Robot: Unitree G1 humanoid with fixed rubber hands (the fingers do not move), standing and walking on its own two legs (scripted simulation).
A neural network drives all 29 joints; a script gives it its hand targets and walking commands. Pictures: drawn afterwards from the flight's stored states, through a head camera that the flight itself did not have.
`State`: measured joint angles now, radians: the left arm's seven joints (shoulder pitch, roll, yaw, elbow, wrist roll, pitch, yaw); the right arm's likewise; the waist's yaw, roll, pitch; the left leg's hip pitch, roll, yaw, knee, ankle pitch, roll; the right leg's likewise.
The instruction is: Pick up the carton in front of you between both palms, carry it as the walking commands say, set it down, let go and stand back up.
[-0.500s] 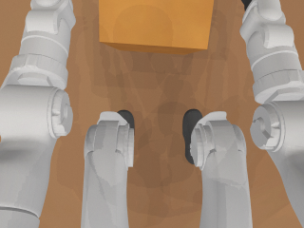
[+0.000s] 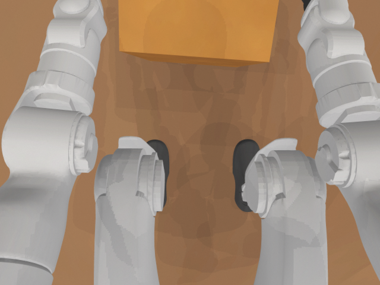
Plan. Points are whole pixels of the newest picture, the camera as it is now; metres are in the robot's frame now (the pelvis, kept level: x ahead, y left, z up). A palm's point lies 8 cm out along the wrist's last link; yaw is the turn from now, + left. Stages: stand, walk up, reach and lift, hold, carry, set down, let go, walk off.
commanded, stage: reach and lift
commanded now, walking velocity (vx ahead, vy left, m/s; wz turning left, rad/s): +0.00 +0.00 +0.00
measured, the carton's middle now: (197, 2) +0.54 +0.02 -0.24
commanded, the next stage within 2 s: none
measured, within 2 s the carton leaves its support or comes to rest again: leaves its support in 0.46 s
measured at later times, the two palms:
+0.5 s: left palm out of the picture +0.55 +0.17 -0.17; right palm out of the picture +0.55 -0.13 -0.16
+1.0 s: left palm out of the picture +0.49 +0.17 +0.04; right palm out of the picture +0.50 -0.13 +0.04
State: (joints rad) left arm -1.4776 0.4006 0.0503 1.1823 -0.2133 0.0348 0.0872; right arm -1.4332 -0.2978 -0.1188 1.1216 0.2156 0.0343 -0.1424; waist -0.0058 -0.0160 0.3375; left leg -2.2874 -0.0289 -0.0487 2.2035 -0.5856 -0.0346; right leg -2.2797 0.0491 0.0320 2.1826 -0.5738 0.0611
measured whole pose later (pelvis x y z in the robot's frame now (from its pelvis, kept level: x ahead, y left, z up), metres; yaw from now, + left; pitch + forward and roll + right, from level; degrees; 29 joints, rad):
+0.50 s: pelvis +0.00 +0.00 +0.00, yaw +0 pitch +38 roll -1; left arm -1.43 0.29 0.15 1.02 -0.09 0.19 0.10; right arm -1.40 -0.21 -0.27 0.97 0.09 0.19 -0.16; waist 0.00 -0.02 0.31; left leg -2.28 -0.04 -0.04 2.23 -0.60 -0.03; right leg -2.27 0.07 0.05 2.21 -0.59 0.08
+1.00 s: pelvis -0.01 -0.01 +0.10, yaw +2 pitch +43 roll -1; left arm -1.16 0.06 0.47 0.82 0.25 0.36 0.03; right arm -1.13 0.00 -0.55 0.75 -0.24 0.35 -0.08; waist 0.00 -0.01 -0.13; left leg -2.09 -0.11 -0.10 1.82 -0.48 -0.07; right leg -2.08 0.12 0.09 1.81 -0.48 0.08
